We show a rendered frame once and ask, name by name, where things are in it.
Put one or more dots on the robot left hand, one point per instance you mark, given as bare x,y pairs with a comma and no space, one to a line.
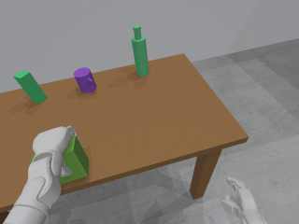
56,139

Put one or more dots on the robot right hand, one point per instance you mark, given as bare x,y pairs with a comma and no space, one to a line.
234,205

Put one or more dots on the sponge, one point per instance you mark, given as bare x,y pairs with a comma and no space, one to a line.
75,159

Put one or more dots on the robot left forearm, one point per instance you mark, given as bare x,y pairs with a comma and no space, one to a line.
41,190

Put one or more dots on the robot right forearm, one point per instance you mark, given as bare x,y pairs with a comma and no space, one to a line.
251,216

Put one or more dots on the table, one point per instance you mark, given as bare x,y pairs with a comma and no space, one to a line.
128,125

